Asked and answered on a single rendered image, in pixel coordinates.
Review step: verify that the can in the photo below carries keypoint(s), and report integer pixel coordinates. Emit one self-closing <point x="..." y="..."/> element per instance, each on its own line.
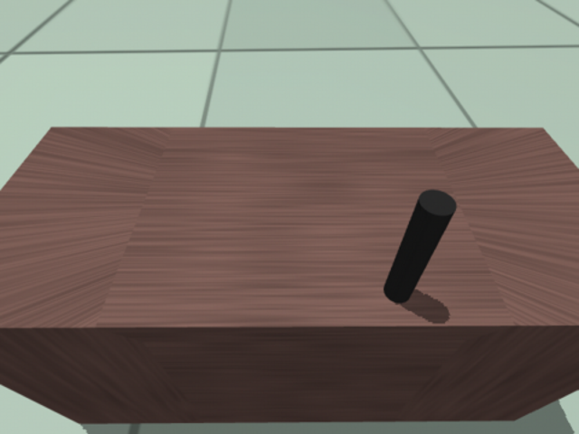
<point x="429" y="221"/>

